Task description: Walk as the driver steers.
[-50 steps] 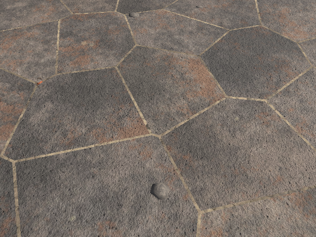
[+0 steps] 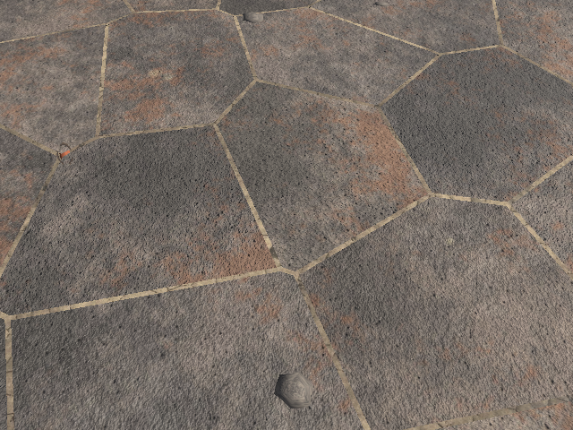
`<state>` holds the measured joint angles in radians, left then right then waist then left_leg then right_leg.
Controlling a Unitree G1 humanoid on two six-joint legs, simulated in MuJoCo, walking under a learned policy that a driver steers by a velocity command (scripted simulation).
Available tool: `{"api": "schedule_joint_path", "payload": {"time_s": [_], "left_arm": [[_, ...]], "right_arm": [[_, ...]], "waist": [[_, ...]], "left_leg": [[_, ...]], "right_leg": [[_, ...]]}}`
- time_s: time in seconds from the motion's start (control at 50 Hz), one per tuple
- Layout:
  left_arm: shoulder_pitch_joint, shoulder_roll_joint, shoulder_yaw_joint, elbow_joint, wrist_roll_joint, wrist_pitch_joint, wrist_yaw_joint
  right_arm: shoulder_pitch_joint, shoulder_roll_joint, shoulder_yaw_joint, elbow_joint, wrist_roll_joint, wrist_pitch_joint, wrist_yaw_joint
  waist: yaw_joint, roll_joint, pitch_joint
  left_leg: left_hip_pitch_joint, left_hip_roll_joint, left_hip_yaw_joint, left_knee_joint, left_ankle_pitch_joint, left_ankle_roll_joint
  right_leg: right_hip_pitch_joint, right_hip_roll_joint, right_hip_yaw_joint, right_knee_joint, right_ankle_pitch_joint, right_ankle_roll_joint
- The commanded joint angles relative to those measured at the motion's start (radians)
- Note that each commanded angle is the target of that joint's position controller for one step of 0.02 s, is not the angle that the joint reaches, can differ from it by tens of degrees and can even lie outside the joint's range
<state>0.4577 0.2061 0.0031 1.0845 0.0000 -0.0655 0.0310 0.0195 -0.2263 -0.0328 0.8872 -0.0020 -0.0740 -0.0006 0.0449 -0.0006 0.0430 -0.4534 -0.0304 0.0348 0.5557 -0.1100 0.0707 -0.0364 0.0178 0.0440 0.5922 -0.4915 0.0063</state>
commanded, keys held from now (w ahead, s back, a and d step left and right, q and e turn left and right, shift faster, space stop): no key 0.88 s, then w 0.12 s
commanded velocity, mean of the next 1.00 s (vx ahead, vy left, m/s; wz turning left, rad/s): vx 0.04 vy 0.00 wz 0.00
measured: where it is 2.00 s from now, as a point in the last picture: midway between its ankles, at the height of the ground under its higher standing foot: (345, 402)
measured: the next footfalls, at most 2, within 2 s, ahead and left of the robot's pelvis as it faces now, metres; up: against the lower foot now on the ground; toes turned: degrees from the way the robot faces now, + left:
right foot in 0.26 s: +0.08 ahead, -0.13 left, +0.00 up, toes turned +0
right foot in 1.32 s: +0.25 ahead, -0.18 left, +0.00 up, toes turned -1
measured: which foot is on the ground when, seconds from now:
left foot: down 0.00-1.00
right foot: up 0.00-0.24, down 0.26-1.00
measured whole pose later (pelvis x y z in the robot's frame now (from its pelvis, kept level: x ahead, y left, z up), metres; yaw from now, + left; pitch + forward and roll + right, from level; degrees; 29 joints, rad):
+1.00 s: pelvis +0.09 -0.02 +0.01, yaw +1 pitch -1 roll +0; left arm 0.33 0.17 0.04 1.10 -0.02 -0.03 0.05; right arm 0.21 -0.20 -0.04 1.08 0.02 -0.01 -0.03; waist 0.00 -0.01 0.01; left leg -0.27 -0.03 0.02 0.59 -0.35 0.06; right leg -0.15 0.00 0.00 0.56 -0.41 -0.03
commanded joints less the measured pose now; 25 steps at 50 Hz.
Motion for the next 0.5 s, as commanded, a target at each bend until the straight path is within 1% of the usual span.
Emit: {"api": "schedule_joint_path", "payload": {"time_s": [0.02,0.04,0.06,0.08,0.1,0.12,0.14,0.16,0.18,0.2,0.22,0.24,0.26,0.28,0.3,0.32,0.34,0.36,0.4,0.44,0.5], "left_arm": [[0.186,0.026,0.001,-0.001,-0.003,-0.001,-0.009],[0.089,0.053,0.011,-0.029,-0.014,0.012,-0.006],[0.02,0.065,0.018,-0.042,-0.012,0.026,0.003],[0.0,0.068,0.027,-0.044,-0.007,0.04,0.014],[0.003,0.06,0.029,-0.047,-0.004,0.05,0.022],[-0.001,0.05,0.028,-0.047,-0.003,0.055,0.028],[-0.007,0.041,0.028,-0.046,-0.004,0.058,0.034],[-0.02,0.036,0.026,-0.047,-0.003,0.061,0.038],[-0.034,0.037,0.027,-0.047,-0.002,0.067,0.038],[-0.036,0.039,0.029,-0.042,-0.001,0.073,0.035],[-0.035,0.039,0.031,-0.034,0.003,0.078,0.03],[-0.047,0.047,0.033,-0.034,0.015,0.084,0.024],[-0.061,0.059,0.034,-0.044,0.029,0.087,0.022],[-0.076,0.095,0.04,-0.051,0.025,0.087,0.023],[-0.09,0.127,0.051,-0.036,0.011,0.078,0.021],[-0.113,0.099,0.047,-0.035,0.009,0.064,0.02],[-0.131,0.081,0.045,-0.033,0.011,0.051,0.018],[-0.146,0.077,0.047,-0.034,0.01,0.04,0.017],[-0.145,0.063,0.046,-0.03,0.005,0.024,0.013],[-0.132,0.064,0.047,-0.024,0.001,0.02,0.012],[-0.114,0.065,0.046,-0.016,0.001,0.022,0.011]], "right_arm": [[0.306,-0.13,-0.021,0.057,-0.013,0.015,0.008],[0.179,-0.114,-0.014,0.031,0.007,0.011,0.012],[0.1,-0.093,-0.003,0.014,0.008,0.006,0.015],[0.058,-0.078,0.005,0.011,0.001,0.004,0.016],[0.043,-0.089,0.003,0.016,-0.009,0.006,0.014],[0.043,-0.096,0.0,0.021,-0.017,0.01,0.009],[0.057,-0.099,0.0,0.025,-0.025,0.013,0.002],[0.069,-0.104,-0.001,0.028,-0.026,0.016,-0.005],[0.069,-0.11,-0.003,0.026,-0.019,0.02,-0.011],[0.058,-0.114,-0.004,0.023,-0.008,0.026,-0.015],[0.048,-0.114,-0.004,0.023,0.003,0.033,-0.018],[0.066,-0.102,-0.001,0.033,0.01,0.036,-0.018],[0.094,-0.089,0.003,0.05,0.008,0.037,-0.016],[0.113,-0.095,-0.001,0.055,0.004,0.04,-0.016],[0.123,-0.096,-0.005,0.053,0.003,0.045,-0.022],[0.126,-0.091,-0.004,0.059,-0.001,0.045,-0.028],[0.14,-0.083,-0.004,0.064,0.0,0.045,-0.032],[0.156,-0.079,-0.004,0.073,-0.002,0.045,-0.035],[0.177,-0.071,-0.002,0.088,-0.003,0.043,-0.034],[0.179,-0.067,-0.002,0.097,0.0,0.042,-0.03],[0.182,-0.067,-0.002,0.107,0.004,0.043,-0.027]], "waist": [[-0.076,0.177,-0.343],[-0.055,0.113,-0.189],[-0.042,0.059,-0.118],[-0.02,0.05,-0.08],[0.0,0.077,-0.063],[0.004,0.096,-0.058],[0.003,0.107,-0.067],[-0.002,0.106,-0.085],[-0.004,0.1,-0.101],[0.005,0.091,-0.106],[0.016,0.091,-0.091],[0.016,0.083,-0.067],[0.011,0.066,-0.025],[-0.015,0.03,0.029],[-0.036,-0.056,0.064],[-0.038,-0.082,0.064],[-0.048,-0.101,0.046],[-0.056,-0.103,0.028],[-0.057,-0.073,-0.006],[-0.052,-0.047,-0.022],[-0.045,-0.025,-0.04]], "left_leg": [[0.568,0.402,-0.525,-0.162,0.651,0.282],[0.418,0.364,-0.432,-0.203,0.444,0.239],[0.305,0.318,-0.359,-0.24,0.333,0.2],[0.208,0.279,-0.292,-0.266,0.258,0.17],[0.137,0.24,-0.242,-0.284,0.188,0.147],[0.105,0.212,-0.212,-0.294,0.156,0.139],[0.104,0.205,-0.204,-0.295,0.137,0.147],[0.113,0.209,-0.212,-0.298,0.081,0.156],[0.115,0.21,-0.222,-0.303,-0.02,0.157],[0.091,0.204,-0.223,-0.311,-0.149,0.147],[0.044,0.192,-0.217,-0.32,-0.275,0.126],[-0.002,0.173,-0.21,-0.333,-0.394,0.089],[-0.039,0.154,-0.201,-0.34,-0.485,0.042],[-0.037,0.118,-0.17,-0.334,-0.489,0.007],[0.052,0.07,-0.108,-0.295,-0.407,-0.012],[0.124,0.062,-0.097,-0.242,-0.328,-0.016],[0.17,0.056,-0.085,-0.208,-0.262,-0.009],[0.201,0.055,-0.078,-0.184,-0.209,-0.001],[0.226,0.049,-0.066,-0.154,-0.122,0.007],[0.237,0.051,-0.064,-0.14,-0.054,0.009],[0.255,0.054,-0.062,-0.118,0.042,0.009]], "right_leg": [[-0.319,0.023,0.078,0.584,-0.179,0.042],[-0.379,-0.014,0.054,0.611,-0.139,0.049],[-0.38,-0.043,0.04,0.583,-0.088,0.055],[-0.347,-0.067,0.039,0.517,-0.051,0.058],[-0.291,-0.079,0.03,0.426,-0.025,0.058],[-0.254,-0.07,0.008,0.339,-0.017,0.058],[-0.233,-0.063,-0.003,0.264,-0.022,0.059],[-0.213,-0.062,-0.006,0.192,-0.01,0.057],[-0.186,-0.06,-0.011,0.123,0.039,0.052],[-0.14,-0.056,-0.022,0.042,0.142,0.044],[-0.083,-0.046,-0.037,-0.035,0.249,0.03],[-0.047,-0.043,-0.041,-0.072,0.289,0.013],[-0.046,-0.069,-0.013,-0.118,0.29,-0.009],[-0.115,-0.088,0.003,-0.153,0.192,-0.035],[-0.246,-0.071,0.005,-0.176,0.066,-0.051],[-0.293,-0.07,0.01,-0.213,0.051,-0.049],[-0.304,-0.076,0.015,-0.231,0.075,-0.039],[-0.3,-0.076,0.017,-0.236,0.113,-0.031],[-0.265,-0.076,0.016,-0.223,0.182,-0.026],[-0.241,-0.071,0.009,-0.207,0.246,-0.028],[-0.212,-0.065,0.0,-0.188,0.326,-0.029]]}}
Over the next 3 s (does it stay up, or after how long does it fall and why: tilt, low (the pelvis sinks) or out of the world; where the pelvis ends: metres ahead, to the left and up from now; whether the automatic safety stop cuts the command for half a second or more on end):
stays up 0.78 0.04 0.02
